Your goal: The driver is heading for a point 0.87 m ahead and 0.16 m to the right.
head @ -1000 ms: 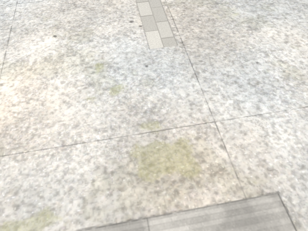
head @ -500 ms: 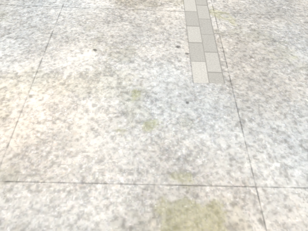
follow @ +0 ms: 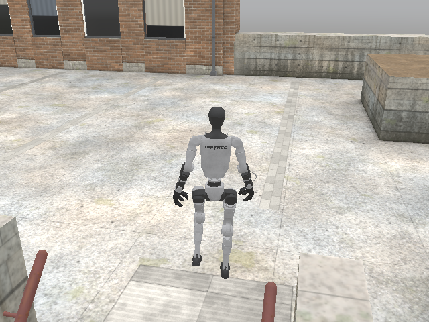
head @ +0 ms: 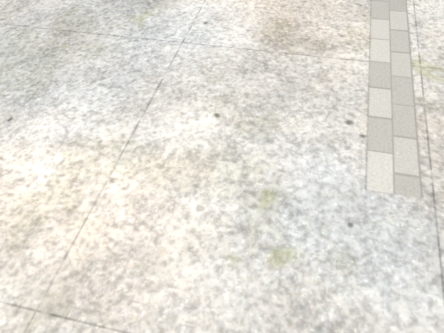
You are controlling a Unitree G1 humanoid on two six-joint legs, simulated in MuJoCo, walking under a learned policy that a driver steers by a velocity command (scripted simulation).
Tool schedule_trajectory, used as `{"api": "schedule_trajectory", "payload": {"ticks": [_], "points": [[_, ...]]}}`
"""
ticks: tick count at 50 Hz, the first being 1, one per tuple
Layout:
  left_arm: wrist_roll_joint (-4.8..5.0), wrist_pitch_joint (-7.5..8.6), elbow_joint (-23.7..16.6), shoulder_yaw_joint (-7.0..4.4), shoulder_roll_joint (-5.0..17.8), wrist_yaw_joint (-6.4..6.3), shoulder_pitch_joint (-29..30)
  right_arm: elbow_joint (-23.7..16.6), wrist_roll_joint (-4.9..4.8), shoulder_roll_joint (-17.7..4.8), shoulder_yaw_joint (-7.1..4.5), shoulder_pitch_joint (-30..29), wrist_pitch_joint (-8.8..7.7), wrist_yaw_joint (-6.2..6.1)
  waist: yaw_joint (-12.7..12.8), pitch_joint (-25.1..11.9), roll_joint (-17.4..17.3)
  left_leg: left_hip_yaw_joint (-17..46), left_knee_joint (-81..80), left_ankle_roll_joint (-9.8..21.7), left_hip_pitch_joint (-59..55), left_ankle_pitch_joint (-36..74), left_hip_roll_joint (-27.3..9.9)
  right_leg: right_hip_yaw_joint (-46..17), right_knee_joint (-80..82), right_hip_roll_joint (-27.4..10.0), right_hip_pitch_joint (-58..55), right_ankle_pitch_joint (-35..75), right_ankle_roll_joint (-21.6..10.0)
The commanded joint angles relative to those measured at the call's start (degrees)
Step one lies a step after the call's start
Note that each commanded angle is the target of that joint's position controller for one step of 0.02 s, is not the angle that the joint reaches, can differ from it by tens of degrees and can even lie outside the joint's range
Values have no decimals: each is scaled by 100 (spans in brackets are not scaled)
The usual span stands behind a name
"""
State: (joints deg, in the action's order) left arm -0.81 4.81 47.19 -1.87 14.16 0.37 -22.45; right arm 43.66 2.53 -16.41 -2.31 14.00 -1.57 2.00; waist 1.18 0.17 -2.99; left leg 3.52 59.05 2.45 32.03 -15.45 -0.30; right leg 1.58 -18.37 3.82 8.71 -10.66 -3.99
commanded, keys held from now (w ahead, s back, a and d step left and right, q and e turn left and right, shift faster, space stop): w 0.30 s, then w+e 0.70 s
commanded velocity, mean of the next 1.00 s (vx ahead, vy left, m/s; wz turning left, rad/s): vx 0.50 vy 0.00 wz -0.26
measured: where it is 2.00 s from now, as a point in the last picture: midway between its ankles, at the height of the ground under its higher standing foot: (281, 243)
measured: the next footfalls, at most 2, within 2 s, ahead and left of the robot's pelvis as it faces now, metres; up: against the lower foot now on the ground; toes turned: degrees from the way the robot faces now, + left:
left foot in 0.26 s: +0.29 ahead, +0.12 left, +0.00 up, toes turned +3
right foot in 0.82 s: +0.56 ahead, -0.08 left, +0.00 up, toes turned -18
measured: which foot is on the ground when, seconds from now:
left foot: up 0.00-0.24, down 0.26-0.84, up 0.86-1.00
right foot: down 0.00-0.28, up 0.30-0.80, down 0.82-1.00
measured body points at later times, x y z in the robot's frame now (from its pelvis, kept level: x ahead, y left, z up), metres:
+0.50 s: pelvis +0.26 +0.06 +0.00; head +0.27 +0.07 +0.45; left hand +0.33 +0.32 -0.14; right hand +0.30 -0.21 -0.12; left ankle +0.25 +0.12 -0.75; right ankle +0.27 -0.10 -0.67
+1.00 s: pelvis +0.51 -0.02 -0.01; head +0.53 -0.04 +0.44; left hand +0.67 +0.22 -0.13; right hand +0.52 -0.30 -0.13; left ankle +0.53 +0.14 -0.66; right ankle +0.52 -0.06 -0.75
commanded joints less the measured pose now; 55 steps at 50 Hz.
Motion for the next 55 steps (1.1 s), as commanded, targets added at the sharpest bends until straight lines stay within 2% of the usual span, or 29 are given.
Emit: {"api": "schedule_trajectory", "payload": {"ticks": [1,4,9,11,12,13,14,15,16,17,18,20,24,30,35,38,39,40,41,42,43,44,45,46,47,48,49,51,55], "points": [[33,97,-193,-131,599,16,-45,-427,1,-158,20,-326,-46,40,-103,249,776,-243,-647,-125,578,646,-316,-1106,1083,-1376,-119,1344,-807],[50,86,-28,-155,678,36,-313,-594,-58,-17,120,-990,-79,68,85,301,790,-499,-1661,-146,213,1220,-312,-757,1052,-1247,-92,1724,-683],[1,29,217,-183,837,1,-633,-752,-97,-141,110,-1487,-117,16,189,375,745,-641,-2459,63,-184,1037,-163,-810,705,-1580,-654,2203,-603],[-17,-4,287,-193,902,-30,-587,-672,-68,-213,66,-1185,-154,-37,5,262,746,-714,-2788,221,-744,633,33,-747,173,-1623,-854,3093,-506],[4,-26,328,-192,920,-42,-557,-477,-25,-272,17,-612,-197,-81,-270,-14,637,-787,-3141,333,-1507,638,203,-559,-566,-1478,-830,3695,-414],[19,-30,331,-154,822,-49,-596,-180,58,-485,-76,267,-263,-145,-594,-558,442,-593,-3219,515,-2761,633,74,-326,-1647,-1227,-358,3494,-304],[13,-15,81,-70,564,-51,-524,-48,161,-959,-197,1337,-300,-225,-981,-1363,-254,1001,-3335,843,-4132,24,-1386,-46,-3393,-916,705,1552,-187],[127,-34,9,-16,179,-38,-1107,-21,70,-1369,-312,1352,-232,-234,-654,-1746,-1432,3513,-4121,1563,-4983,-178,-2591,90,-5064,53,2464,-2017,-18],[-53,-102,94,-168,784,-75,-610,-57,-139,-913,-243,982,-167,-220,-618,-1020,-329,3204,-4275,1382,-4362,-522,-2264,-464,-5346,-308,2964,-1729,-96],[-21,-89,-2,-170,684,-24,-224,-107,-151,-598,-150,485,-184,-206,-422,-352,-143,2292,-4414,1208,-3606,-211,-2014,-545,-5161,-500,2939,-1201,-124],[14,-99,14,-134,523,3,-104,-84,-130,-374,-96,256,-232,-176,-276,-81,-27,1647,-4642,1014,-3042,324,-1735,-536,-4865,-659,2683,-885,-101],[-75,-245,157,-129,408,65,-255,4,-141,-177,-42,157,-320,-201,-44,96,-228,808,-4939,726,-2441,826,-1368,-497,-4566,-775,2223,-657,3],[-87,-374,93,-163,301,158,153,248,-171,-266,-88,482,-473,-214,14,262,-94,43,-5225,674,-2476,1620,-1284,-497,-4434,-789,2660,-15,95],[-75,-359,-264,-98,157,230,1333,540,-160,-212,-68,844,-463,-250,-180,512,-50,-874,-5234,517,-2792,2406,-1121,-159,-3086,-781,3065,1090,161],[-104,-342,-621,-19,112,304,2158,859,-138,-330,-89,1330,-405,-351,-401,657,-36,-1294,-4915,430,-3568,3392,-1345,411,-1991,-653,2908,950,-105],[-125,-355,-602,-75,218,265,1873,920,-120,-526,-125,1230,-329,-418,-171,355,-218,-1582,-3980,348,-3953,5623,-1437,743,-1773,-223,2193,142,-438],[-134,-352,-515,-121,298,237,1515,925,-106,-618,-149,1169,-286,-436,3,127,-289,-1658,-3344,349,-3987,6249,-1457,812,-1738,-20,1760,-185,-580],[-148,-321,-362,-198,428,210,962,909,-97,-700,-172,1131,-235,-440,236,-209,-293,-1692,-2419,356,-3828,6231,-1463,762,-1543,154,1078,-373,-740],[-205,-277,-89,-325,653,155,83,837,-119,-732,-178,1029,-205,-423,665,-667,-54,-1768,-1071,250,-3108,5283,-1352,439,-1068,132,-197,-291,-972],[-249,-291,-20,-526,1281,54,-470,567,-193,-363,-92,1140,-240,-359,748,-1292,828,-1818,940,33,-1374,2402,-921,-1570,-873,-1299,-1811,-928,-1511],[-67,-342,-148,-599,1597,47,-166,200,-205,-265,-104,938,-296,-262,439,-1627,1539,-933,2527,-191,522,-1595,344,-4595,46,-2442,-2664,-456,-2289],[41,-396,-109,-572,1426,13,-71,69,-120,-496,-136,257,-352,-232,560,-993,587,-125,2459,-123,1165,-1047,-95,-3847,211,-2235,-2307,-247,-2070],[53,-394,-79,-509,1183,-28,207,-9,-193,-413,-96,137,-430,-203,342,-376,407,-155,1994,-107,1103,-528,-328,-3133,332,-2106,-1513,155,-1847],[38,-373,-83,-438,930,-34,445,62,-187,-382,-98,236,-443,-207,40,22,87,-175,1407,-126,751,-331,-509,-2610,454,-1800,-791,756,-1549],[72,-331,-90,-394,801,-50,618,66,-82,-346,-95,296,-352,-210,-164,164,101,-155,1060,-207,410,-308,-600,-2206,516,-1516,-305,1216,-1390],[83,-279,-130,-357,717,-47,725,120,1,-289,-80,461,-231,-194,-286,93,191,-162,840,-285,96,-263,-638,-1920,580,-1315,-52,1450,-1313],[94,-213,-125,-351,731,-30,673,105,38,-263,-84,479,-133,-174,-318,38,253,-221,707,-353,5,-257,-614,-1813,595,-1208,55,1746,-1322],[96,-148,-74,-386,888,-11,499,-2,35,-211,-78,269,-30,-144,-313,61,341,-317,307,-473,119,19,-605,-1641,678,-1036,192,1879,-1293],[88,-159,9,-403,945,-8,-7,-359,-4,-234,-71,-760,-9,-124,42,262,547,-355,-793,-599,658,935,-563,-1728,735,-890,-45,1747,-1060]]}}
